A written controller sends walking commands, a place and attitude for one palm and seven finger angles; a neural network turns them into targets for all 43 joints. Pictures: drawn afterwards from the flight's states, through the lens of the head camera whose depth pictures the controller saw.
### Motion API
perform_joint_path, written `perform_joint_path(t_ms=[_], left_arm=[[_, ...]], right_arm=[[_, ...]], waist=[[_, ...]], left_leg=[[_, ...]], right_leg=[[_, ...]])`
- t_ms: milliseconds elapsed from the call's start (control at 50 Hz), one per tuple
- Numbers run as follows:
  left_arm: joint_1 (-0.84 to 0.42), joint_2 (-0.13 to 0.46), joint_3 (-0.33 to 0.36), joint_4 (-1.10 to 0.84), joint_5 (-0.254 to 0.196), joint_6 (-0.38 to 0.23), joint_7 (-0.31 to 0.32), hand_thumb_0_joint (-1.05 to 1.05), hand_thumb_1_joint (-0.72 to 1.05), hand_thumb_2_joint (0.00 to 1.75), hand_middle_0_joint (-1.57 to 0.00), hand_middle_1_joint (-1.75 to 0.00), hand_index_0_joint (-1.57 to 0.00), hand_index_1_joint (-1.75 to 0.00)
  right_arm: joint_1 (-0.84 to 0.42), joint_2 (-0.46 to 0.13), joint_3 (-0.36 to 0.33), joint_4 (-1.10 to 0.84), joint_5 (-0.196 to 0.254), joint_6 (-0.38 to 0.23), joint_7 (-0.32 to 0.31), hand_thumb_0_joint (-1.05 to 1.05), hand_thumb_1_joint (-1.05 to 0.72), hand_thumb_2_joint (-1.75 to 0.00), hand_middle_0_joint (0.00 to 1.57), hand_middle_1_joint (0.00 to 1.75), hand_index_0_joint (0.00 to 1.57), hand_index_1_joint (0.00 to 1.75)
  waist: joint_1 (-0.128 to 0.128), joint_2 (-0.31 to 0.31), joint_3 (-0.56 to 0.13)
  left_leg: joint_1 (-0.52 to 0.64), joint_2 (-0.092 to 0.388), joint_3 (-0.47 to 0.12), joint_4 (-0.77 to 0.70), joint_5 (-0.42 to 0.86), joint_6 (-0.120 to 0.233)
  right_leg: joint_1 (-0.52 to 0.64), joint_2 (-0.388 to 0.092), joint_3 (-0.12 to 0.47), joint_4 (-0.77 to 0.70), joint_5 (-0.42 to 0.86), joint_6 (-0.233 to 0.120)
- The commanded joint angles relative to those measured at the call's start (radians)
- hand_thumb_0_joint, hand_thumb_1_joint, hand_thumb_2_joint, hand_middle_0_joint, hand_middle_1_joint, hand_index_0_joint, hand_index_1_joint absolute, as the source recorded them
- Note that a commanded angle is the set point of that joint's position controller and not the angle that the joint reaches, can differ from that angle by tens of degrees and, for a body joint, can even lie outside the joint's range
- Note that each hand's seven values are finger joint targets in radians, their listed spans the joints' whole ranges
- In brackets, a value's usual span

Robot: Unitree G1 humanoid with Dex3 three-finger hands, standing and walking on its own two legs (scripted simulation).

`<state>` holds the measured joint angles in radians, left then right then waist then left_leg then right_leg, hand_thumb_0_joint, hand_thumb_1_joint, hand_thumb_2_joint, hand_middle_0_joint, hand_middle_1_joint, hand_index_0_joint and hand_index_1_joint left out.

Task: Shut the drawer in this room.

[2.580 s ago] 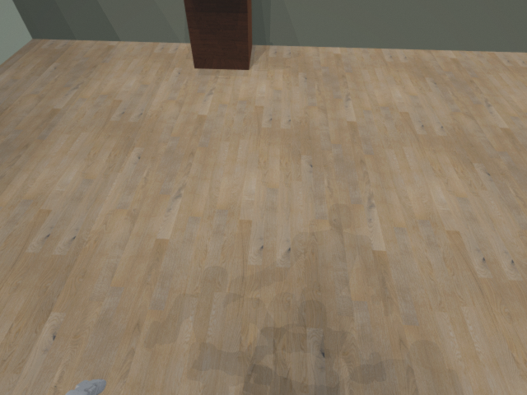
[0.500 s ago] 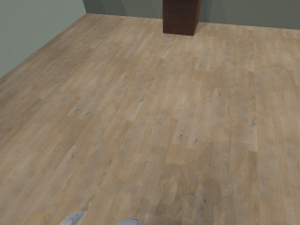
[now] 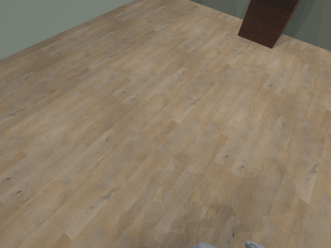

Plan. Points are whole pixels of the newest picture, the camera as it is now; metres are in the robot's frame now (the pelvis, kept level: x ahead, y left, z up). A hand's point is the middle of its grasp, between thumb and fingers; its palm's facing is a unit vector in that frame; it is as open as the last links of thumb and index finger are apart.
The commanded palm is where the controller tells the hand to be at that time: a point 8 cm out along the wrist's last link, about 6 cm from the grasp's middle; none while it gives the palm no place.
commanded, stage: turn or walk to find it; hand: left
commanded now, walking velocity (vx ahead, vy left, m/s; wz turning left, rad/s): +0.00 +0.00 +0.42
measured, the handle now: out of the picture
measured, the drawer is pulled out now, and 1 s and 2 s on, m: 0.17 0.17 0.17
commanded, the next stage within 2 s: stand and wait in 0.04 s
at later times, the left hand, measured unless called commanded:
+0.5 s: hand out of the picture +0.04 +0.15 -0.15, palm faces +0.11 -0.96 -0.24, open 7.2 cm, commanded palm none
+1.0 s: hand out of the picture -0.02 +0.16 -0.18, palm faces +0.04 -0.98 -0.20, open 7.3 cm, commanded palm none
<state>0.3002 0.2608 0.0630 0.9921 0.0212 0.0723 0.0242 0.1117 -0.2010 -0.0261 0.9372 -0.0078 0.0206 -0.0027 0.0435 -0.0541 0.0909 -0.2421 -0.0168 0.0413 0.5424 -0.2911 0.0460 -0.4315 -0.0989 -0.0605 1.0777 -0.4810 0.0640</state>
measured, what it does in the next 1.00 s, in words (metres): steps on the spot: right foot, then left foot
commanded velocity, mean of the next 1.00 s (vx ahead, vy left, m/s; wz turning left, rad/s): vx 0.00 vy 0.00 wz -0.09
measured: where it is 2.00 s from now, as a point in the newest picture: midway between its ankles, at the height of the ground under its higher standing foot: outside the picture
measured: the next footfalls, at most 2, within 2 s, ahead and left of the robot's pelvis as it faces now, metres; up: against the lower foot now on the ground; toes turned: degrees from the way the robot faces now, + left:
right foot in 0.30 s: +0.06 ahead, -0.14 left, +0.00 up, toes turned +0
left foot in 0.60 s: +0.01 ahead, +0.10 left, +0.00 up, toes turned +5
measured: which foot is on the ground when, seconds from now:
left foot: down 0.00-0.30, up 0.32-0.58, down 0.60-1.00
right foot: up 0.00-0.28, down 0.30-1.00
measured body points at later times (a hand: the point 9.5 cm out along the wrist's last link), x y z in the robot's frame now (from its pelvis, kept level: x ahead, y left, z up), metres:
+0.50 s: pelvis +0.00 -0.04 +0.01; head +0.01 -0.06 +0.46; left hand +0.03 +0.20 -0.14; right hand +0.03 -0.28 -0.16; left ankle -0.03 +0.10 -0.70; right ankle +0.02 -0.14 -0.73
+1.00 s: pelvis -0.01 -0.02 +0.00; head +0.01 -0.03 +0.45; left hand -0.02 +0.21 -0.16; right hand +0.01 -0.25 -0.16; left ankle -0.03 +0.10 -0.73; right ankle +0.02 -0.14 -0.73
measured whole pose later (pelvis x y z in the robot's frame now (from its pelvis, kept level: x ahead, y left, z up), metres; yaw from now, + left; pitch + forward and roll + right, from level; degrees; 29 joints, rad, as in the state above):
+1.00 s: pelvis -0.01 -0.02 +0.00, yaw -1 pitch -1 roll +1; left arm 0.29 0.16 0.04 1.08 0.03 0.04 0.01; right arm 0.23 -0.16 -0.04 1.08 -0.01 0.02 -0.04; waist 0.02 0.00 0.06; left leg -0.20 0.06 0.13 0.56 -0.34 -0.01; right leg -0.31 0.00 0.01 0.59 -0.26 -0.01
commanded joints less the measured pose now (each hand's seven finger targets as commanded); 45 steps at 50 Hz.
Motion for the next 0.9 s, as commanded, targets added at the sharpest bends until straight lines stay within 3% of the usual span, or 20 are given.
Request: perform_joint_path(t_ms=[0,80,160,200,220,240,260,280,300,320,360,400,480,540,580,640,700,760,820,880], left_arm=[[-0.015,0.058,0.011,-0.093,-0.002,-0.033,-0.01,0.0,0.9,0.9,-0.2,-0.3,-0.2,-0.3],[-0.054,0.035,0.004,-0.109,-0.002,-0.033,-0.006,0.0,0.9,0.9,-0.2,-0.3,-0.2,-0.3],[-0.054,0.012,-0.008,-0.104,-0.006,-0.043,-0.001,0.0,0.9,0.9,-0.2,-0.3,-0.2,-0.3],[-0.01,0.011,-0.011,-0.084,-0.007,-0.054,0.002,0.0,0.9,0.9,-0.2,-0.3,-0.2,-0.3],[0.023,0.009,-0.012,-0.068,-0.007,-0.062,0.003,0.0,0.9,0.9,-0.2,-0.3,-0.2,-0.3],[0.039,0.032,-0.011,-0.059,-0.003,-0.073,0.007,0.0,0.9,0.9,-0.2,-0.3,-0.2,-0.3],[0.026,0.089,-0.008,-0.056,0.004,-0.087,0.013,0.0,0.9,0.9,-0.2,-0.3,-0.2,-0.3],[0.009,0.144,-0.002,-0.063,0.004,-0.089,0.011,0.0,0.9,0.9,-0.2,-0.3,-0.2,-0.3],[0.009,0.152,0.006,-0.066,0.003,-0.088,0.01,0.0,0.9,0.9,-0.2,-0.3,-0.2,-0.3],[-0.018,0.123,-0.001,-0.061,0.002,-0.086,0.011,0.0,0.9,0.9,-0.2,-0.3,-0.2,-0.3],[-0.064,0.083,-0.011,-0.058,0.001,-0.085,0.008,0.0,0.9,0.9,-0.2,-0.3,-0.2,-0.3],[-0.063,0.072,-0.012,-0.051,0.001,-0.083,0.008,0.0,0.9,0.9,-0.2,-0.3,-0.2,-0.3],[-0.011,0.065,-0.006,-0.012,0.0,-0.08,0.01,0.0,0.9,0.9,-0.2,-0.3,-0.2,-0.3],[-0.028,0.044,-0.013,0.013,-0.01,-0.077,0.011,0.0,0.9,0.9,-0.2,-0.3,-0.2,-0.3],[-0.009,0.002,-0.025,0.025,-0.017,-0.075,0.006,0.0,0.9,0.9,-0.2,-0.3,-0.2,-0.3],[-0.002,-0.003,-0.034,0.067,-0.015,-0.07,0.005,0.0,0.9,0.9,-0.2,-0.3,-0.2,-0.3],[0.009,0.005,-0.029,0.087,-0.013,-0.063,0.0,0.0,0.9,0.9,-0.2,-0.3,-0.2,-0.3],[-0.001,0.007,-0.016,0.073,-0.006,-0.05,-0.006,0.0,0.9,0.9,-0.2,-0.3,-0.2,-0.3],[-0.003,-0.003,-0.004,0.045,0.001,-0.039,-0.014,0.0,0.9,0.9,-0.2,-0.3,-0.2,-0.3],[0.027,-0.031,-0.005,0.041,0.007,-0.039,-0.016,0.0,0.9,0.9,-0.2,-0.3,-0.2,-0.3]], right_arm=[[0.055,-0.2,-0.054,-0.046,-0.005,-0.013,-0.013,0.0,-0.9,-0.9,0.2,0.3,0.2,0.3],[0.085,-0.188,-0.058,-0.039,-0.011,-0.01,-0.013,0.0,-0.9,-0.9,0.2,0.3,0.2,0.3],[0.082,-0.172,-0.055,-0.029,-0.018,-0.008,-0.015,0.0,-0.9,-0.9,0.2,0.3,0.2,0.3],[0.078,-0.163,-0.052,-0.016,-0.016,-0.009,-0.015,0.0,-0.9,-0.9,0.2,0.3,0.2,0.3],[0.074,-0.154,-0.049,-0.011,-0.012,-0.011,-0.015,0.0,-0.9,-0.9,0.2,0.3,0.2,0.3],[0.086,-0.123,-0.044,-0.001,-0.005,-0.015,-0.012,0.0,-0.9,-0.9,0.2,0.3,0.2,0.3],[0.122,-0.069,-0.033,0.0,0.005,-0.017,-0.008,0.0,-0.9,-0.9,0.2,0.3,0.2,0.3],[0.123,-0.044,-0.025,-0.011,0.004,-0.013,-0.007,0.0,-0.9,-0.9,0.2,0.3,0.2,0.3],[0.096,-0.072,-0.033,-0.015,-0.005,0.006,-0.011,0.0,-0.9,-0.9,0.2,0.3,0.2,0.3],[0.083,-0.082,-0.039,0.001,-0.008,0.011,-0.011,0.0,-0.9,-0.9,0.2,0.3,0.2,0.3],[0.13,-0.059,-0.035,0.051,-0.006,0.009,-0.008,0.0,-0.9,-0.9,0.2,0.3,0.2,0.3],[0.154,-0.044,-0.033,0.076,-0.004,0.009,-0.007,0.0,-0.9,-0.9,0.2,0.3,0.2,0.3],[0.162,-0.021,-0.021,0.099,-0.005,0.003,-0.015,0.0,-0.9,-0.9,0.2,0.3,0.2,0.3],[0.225,-0.016,-0.011,0.144,-0.004,-0.011,-0.022,0.0,-0.9,-0.9,0.2,0.3,0.2,0.3],[0.219,-0.057,-0.007,0.159,-0.007,-0.027,-0.029,0.0,-0.9,-0.9,0.2,0.3,0.2,0.3],[0.185,-0.051,-0.002,0.174,-0.004,-0.037,-0.032,0.0,-0.9,-0.9,0.2,0.3,0.2,0.3],[0.182,-0.06,-0.01,0.172,0.0,-0.03,-0.042,0.0,-0.9,-0.9,0.2,0.3,0.2,0.3],[0.172,-0.073,-0.025,0.153,-0.002,-0.017,-0.046,0.0,-0.9,-0.9,0.2,0.3,0.2,0.3],[0.155,-0.104,-0.044,0.12,-0.004,-0.011,-0.047,0.0,-0.9,-0.9,0.2,0.3,0.2,0.3],[0.122,-0.115,-0.05,0.097,-0.006,-0.017,-0.046,0.0,-0.9,-0.9,0.2,0.3,0.2,0.3]], waist=[[-0.049,0.176,-0.109],[-0.062,0.192,-0.092],[-0.054,0.213,-0.081],[-0.03,0.18,-0.09],[-0.013,0.165,-0.105],[-0.009,0.105,-0.111],[-0.028,-0.05,-0.128],[-0.032,-0.16,-0.09],[-0.01,-0.241,-0.081],[-0.014,-0.206,-0.037],[-0.045,-0.095,-0.031],[-0.046,-0.091,-0.044],[-0.023,-0.096,-0.066],[-0.053,-0.052,-0.079],[-0.034,0.077,-0.078],[-0.019,0.149,-0.054],[-0.025,0.124,-0.042],[-0.034,0.117,-0.002],[-0.036,0.137,0.008],[-0.021,0.172,-0.017]], left_leg=[[0.095,0.236,-0.22,-0.211,0.458,0.123],[0.09,0.237,-0.254,-0.223,0.403,0.134],[0.046,0.236,-0.273,-0.215,0.384,0.13],[0.019,0.22,-0.268,-0.177,0.384,0.109],[-0.001,0.197,-0.244,-0.14,0.34,0.081],[-0.046,0.153,-0.215,-0.085,0.25,0.036],[-0.133,0.071,-0.132,0.016,0.07,-0.022],[-0.164,0.001,-0.063,0.085,-0.147,-0.055],[-0.136,0.015,-0.083,0.199,-0.243,-0.054],[-0.128,0.03,-0.096,0.263,-0.223,-0.048],[-0.114,0.038,-0.071,0.307,-0.152,-0.052],[-0.095,0.045,-0.045,0.288,-0.134,-0.062],[-0.045,0.064,-0.016,0.105,-0.102,-0.067],[0.109,0.073,-0.02,-0.125,0.063,-0.06],[0.119,0.162,-0.104,-0.173,0.204,-0.028],[0.018,0.168,-0.1,-0.224,0.158,-0.025],[0.057,0.167,-0.063,-0.19,0.134,-0.029],[0.036,0.185,-0.057,-0.191,0.014,-0.02],[0.017,0.236,-0.091,-0.221,-0.071,0.009],[-0.029,0.272,-0.098,-0.234,-0.052,0.042]], right_leg=[[-0.058,0.002,0.025,-0.027,0.069,0.016],[-0.03,0.023,0.019,-0.145,0.062,0.014],[0.079,0.045,0.012,-0.307,0.065,-0.004],[0.174,0.06,0.011,-0.453,0.136,-0.012],[0.246,0.057,0.005,-0.568,0.23,-0.012],[0.33,0.025,0.039,-0.685,0.315,-0.018],[0.391,-0.13,0.223,-0.741,0.363,-0.069],[0.32,-0.268,0.343,-0.797,0.386,-0.159],[0.223,-0.289,0.387,-0.851,0.313,-0.217],[0.167,-0.261,0.376,-0.86,0.277,-0.24],[0.181,-0.182,0.253,-0.82,0.371,-0.229],[0.203,-0.151,0.182,-0.802,0.432,-0.211],[0.236,-0.142,0.182,-0.789,0.419,-0.215],[0.176,-0.1,0.148,-0.744,0.355,-0.155],[0.161,-0.017,0.093,-0.714,0.316,-0.095],[0.27,0.005,0.063,-0.701,0.336,-0.07],[0.225,0.002,0.101,-0.7,0.375,-0.083],[0.146,0.022,0.118,-0.673,0.304,-0.083],[0.084,0.057,0.1,-0.584,0.259,-0.076],[0.121,0.069,0.068,-0.484,0.26,-0.066]])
